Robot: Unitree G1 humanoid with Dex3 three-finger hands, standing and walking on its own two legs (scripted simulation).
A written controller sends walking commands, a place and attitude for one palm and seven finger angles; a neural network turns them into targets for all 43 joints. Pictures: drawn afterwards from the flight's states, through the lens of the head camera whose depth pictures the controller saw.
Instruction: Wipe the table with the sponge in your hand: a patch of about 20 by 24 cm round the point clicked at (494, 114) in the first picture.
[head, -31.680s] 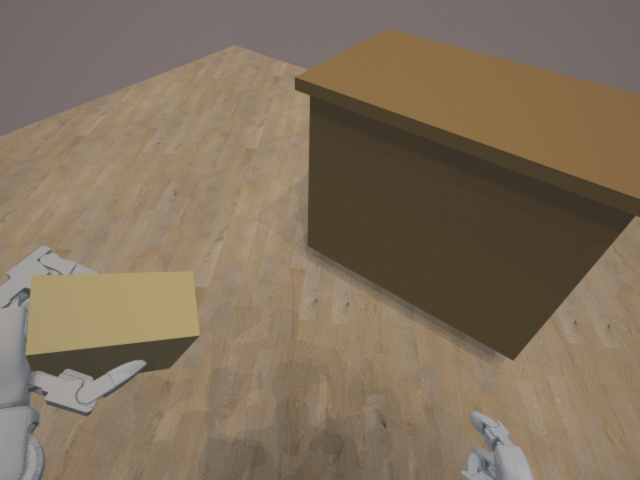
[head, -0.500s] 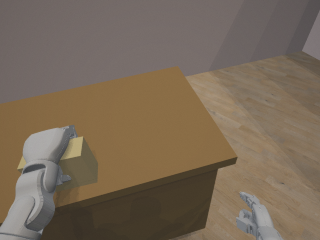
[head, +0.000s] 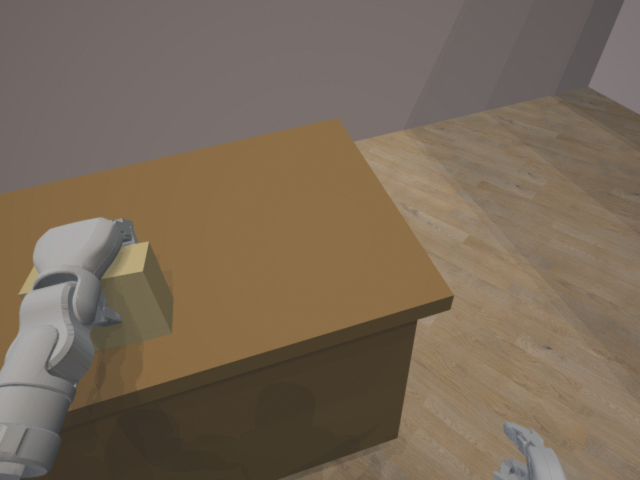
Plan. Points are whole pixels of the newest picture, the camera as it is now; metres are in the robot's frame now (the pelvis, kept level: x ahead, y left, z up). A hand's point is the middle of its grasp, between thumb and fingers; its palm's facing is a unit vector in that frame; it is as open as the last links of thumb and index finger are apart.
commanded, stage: wipe forward along the first lane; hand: left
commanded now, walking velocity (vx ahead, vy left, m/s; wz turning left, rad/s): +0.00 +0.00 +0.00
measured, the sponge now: (113, 310) +0.30 +0.33 +0.06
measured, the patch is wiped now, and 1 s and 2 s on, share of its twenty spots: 0.20 0.45 0.50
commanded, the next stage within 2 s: slide across to the middle lane in 1.10 s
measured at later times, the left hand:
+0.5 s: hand (108, 251) +0.35 +0.34 +0.12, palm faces -0.13 +0.03 -0.99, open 10.2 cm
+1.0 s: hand (106, 223) +0.40 +0.37 +0.12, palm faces -0.17 +0.01 -0.99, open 10.2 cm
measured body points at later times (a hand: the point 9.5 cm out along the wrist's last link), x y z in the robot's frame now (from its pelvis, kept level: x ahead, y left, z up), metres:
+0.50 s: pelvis -0.02 -0.02 -0.01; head +0.01 -0.06 +0.44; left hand +0.35 +0.33 +0.17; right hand +0.10 -0.28 -0.14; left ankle +0.03 +0.13 -0.73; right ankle +0.01 -0.07 -0.74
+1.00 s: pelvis -0.01 -0.01 -0.01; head +0.04 -0.03 +0.43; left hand +0.41 +0.36 +0.17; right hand +0.05 -0.30 -0.15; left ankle +0.03 +0.13 -0.74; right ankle +0.01 -0.07 -0.74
